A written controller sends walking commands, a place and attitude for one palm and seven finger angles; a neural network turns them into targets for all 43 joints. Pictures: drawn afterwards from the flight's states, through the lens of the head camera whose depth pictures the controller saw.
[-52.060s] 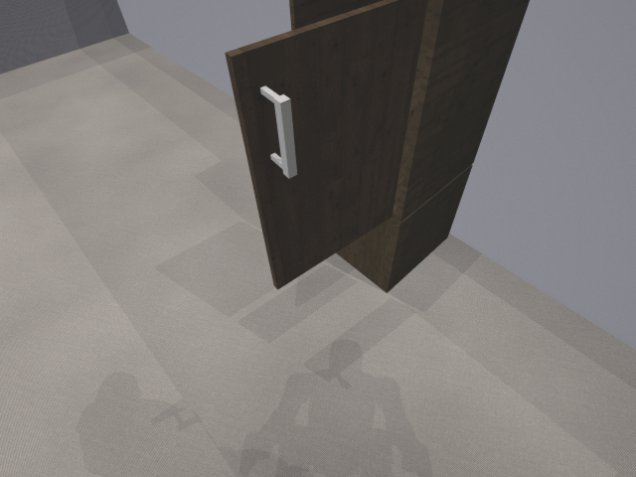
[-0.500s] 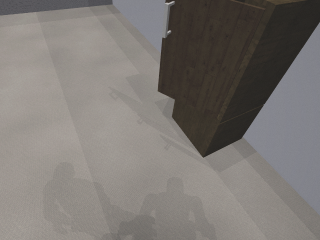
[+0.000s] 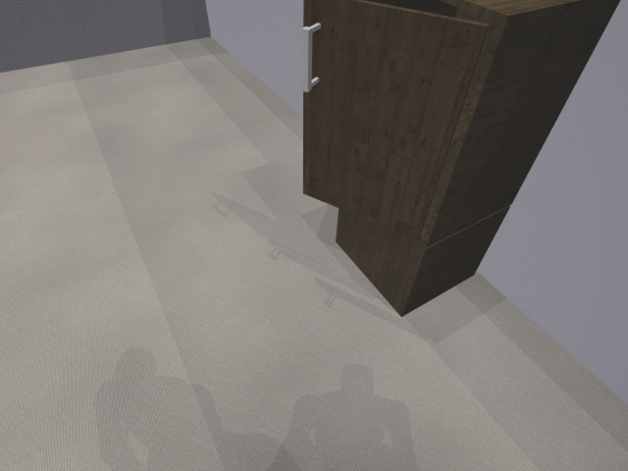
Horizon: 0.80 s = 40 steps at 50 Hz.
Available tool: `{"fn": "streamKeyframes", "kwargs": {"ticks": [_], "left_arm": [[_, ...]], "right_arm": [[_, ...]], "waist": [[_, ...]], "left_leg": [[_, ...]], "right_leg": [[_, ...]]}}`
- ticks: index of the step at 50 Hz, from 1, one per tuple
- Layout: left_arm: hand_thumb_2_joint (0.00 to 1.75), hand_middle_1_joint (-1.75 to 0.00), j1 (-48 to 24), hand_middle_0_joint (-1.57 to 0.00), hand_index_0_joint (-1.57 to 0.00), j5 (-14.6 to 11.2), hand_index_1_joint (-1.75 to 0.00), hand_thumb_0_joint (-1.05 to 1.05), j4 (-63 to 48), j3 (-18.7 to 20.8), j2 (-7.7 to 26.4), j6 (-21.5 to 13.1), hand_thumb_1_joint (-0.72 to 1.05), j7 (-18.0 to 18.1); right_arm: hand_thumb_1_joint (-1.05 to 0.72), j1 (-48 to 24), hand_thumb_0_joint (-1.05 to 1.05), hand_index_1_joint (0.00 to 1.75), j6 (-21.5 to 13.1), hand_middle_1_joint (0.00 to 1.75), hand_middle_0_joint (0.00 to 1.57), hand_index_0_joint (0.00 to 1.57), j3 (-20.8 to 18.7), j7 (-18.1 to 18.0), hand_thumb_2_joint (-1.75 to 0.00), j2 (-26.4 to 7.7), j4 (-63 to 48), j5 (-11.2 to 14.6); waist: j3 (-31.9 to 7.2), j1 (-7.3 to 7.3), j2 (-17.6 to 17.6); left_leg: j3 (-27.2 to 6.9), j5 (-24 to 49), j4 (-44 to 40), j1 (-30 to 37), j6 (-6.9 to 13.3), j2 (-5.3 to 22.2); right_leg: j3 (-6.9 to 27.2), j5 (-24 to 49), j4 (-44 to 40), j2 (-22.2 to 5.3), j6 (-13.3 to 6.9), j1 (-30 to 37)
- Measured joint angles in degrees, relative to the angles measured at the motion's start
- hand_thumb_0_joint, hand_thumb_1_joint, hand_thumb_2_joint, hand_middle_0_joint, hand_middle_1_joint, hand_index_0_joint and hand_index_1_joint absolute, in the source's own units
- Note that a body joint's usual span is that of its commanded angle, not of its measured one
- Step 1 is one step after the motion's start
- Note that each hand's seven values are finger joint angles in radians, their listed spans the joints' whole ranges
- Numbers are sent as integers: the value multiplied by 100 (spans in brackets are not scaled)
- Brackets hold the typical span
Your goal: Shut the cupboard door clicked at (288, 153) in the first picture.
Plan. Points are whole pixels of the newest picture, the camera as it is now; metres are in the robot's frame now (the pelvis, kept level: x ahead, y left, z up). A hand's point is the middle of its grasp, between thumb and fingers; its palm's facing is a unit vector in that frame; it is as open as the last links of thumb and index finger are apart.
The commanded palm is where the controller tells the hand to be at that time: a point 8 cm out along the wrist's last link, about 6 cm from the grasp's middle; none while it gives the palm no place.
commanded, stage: let the arm hang, fingers relaxed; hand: left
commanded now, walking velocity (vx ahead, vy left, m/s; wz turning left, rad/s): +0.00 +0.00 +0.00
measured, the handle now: (311, 58) +0.98 +0.05 +0.11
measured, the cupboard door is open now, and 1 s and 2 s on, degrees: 28 28 28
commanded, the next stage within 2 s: look to check the result in 0.16 s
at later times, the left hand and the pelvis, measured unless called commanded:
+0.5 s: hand out of the picture -0.02 +0.17 -0.18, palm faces +0.04 -0.98 -0.20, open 7.4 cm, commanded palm none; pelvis +0.01 +0.00 +0.00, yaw +0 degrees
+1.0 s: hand out of the picture +0.02 +0.18 -0.18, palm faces +0.04 -0.98 -0.21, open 7.4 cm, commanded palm none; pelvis +0.02 +0.00 +0.00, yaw +1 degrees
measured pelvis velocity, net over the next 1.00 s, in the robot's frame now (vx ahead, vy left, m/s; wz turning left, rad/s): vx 0.02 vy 0.00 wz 0.01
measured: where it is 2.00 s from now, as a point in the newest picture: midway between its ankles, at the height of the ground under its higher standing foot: outside the picture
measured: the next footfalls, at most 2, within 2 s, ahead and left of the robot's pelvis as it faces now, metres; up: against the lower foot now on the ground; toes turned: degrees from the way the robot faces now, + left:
right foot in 1.72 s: +0.10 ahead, -0.13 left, +0.00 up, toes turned +28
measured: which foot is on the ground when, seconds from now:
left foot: down 0.00-1.00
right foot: down 0.00-1.00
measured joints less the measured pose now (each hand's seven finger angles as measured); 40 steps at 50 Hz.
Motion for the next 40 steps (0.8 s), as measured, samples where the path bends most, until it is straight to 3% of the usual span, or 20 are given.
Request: {"fn": "streamKeyframes", "kwargs": {"ticks": [8,19,40], "left_arm": [[90,-30,-49,-20,-20,-1,-30,1,14,14,-86,-31,90,8],[90,-30,1,-20,-20,-2,-30,1,70,68,102,-42,91,37],[90,-30,-204,-20,-20,6,-30,1,39,63,239,-66,91,0]], "right_arm": [[-91,77,0,30,-30,30,20,20,-24,-39,-89,39,21,0],[-91,9,0,30,-58,30,20,20,-27,-42,-89,42,-10,11],[-91,-313,0,30,-90,30,20,20,-49,-29,-89,-204,-42,20]], "waist": [[26,-23,-67],[64,-11,8],[141,19,-1]], "left_leg": [[-21,-23,31,-39,-8,14],[2,-57,6,8,-3,14],[49,-92,-127,175,-13,3]], "right_leg": [[-19,-1,-21,15,-9,-9],[6,-6,-81,15,1,44],[54,-36,-194,9,2,184]]}}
